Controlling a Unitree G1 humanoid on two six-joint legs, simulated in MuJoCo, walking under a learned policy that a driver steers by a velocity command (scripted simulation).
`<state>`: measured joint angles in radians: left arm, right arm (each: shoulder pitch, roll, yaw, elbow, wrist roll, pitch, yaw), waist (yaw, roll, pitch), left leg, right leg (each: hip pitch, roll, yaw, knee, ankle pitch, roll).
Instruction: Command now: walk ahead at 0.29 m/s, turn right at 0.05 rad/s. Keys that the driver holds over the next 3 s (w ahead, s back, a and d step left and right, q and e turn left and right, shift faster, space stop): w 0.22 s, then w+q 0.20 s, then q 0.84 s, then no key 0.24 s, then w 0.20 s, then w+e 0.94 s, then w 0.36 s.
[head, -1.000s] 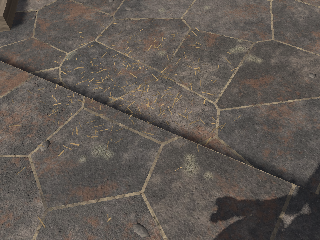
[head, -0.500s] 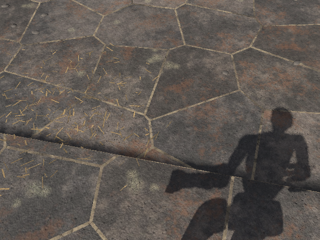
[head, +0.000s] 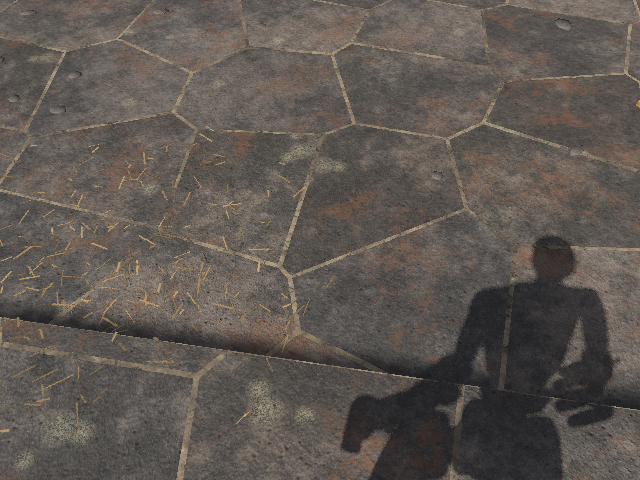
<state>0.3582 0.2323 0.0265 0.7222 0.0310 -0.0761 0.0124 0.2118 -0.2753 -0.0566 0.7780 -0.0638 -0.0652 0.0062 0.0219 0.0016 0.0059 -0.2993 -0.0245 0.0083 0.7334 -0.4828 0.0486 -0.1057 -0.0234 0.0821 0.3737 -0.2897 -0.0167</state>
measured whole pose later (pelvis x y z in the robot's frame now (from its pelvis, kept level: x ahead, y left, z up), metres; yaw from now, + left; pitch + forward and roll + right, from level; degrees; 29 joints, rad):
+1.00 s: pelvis +0.35 +0.05 -0.01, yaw +23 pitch +3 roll -2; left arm 0.16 0.29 0.06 0.69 0.05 -0.09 0.03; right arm 0.21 -0.30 -0.06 0.73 -0.04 -0.12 0.05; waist -0.01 0.01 -0.01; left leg -0.36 -0.01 -0.01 0.48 -0.17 0.06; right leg -0.27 -0.05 -0.09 0.80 -0.60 0.05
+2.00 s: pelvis +0.42 +0.07 -0.01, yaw +31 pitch +0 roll +1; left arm 0.24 0.30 0.07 0.80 0.03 0.02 -0.06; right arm 0.41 -0.26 -0.03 0.94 -0.03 -0.06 -0.01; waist -0.03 -0.04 0.02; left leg 0.13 -0.04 0.09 0.17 -0.31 0.04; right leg -0.63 -0.01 0.03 0.87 -0.14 -0.02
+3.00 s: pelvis +0.99 +0.29 -0.16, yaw +4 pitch +1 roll +2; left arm 0.23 0.24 0.03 0.79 -0.02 -0.05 0.03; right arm 0.43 -0.21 -0.02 0.98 0.00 -0.10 0.00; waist 0.00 -0.04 -0.01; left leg -0.24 -0.04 0.05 0.48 -0.26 0.03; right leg -0.78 -0.04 0.06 1.43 -0.25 -0.02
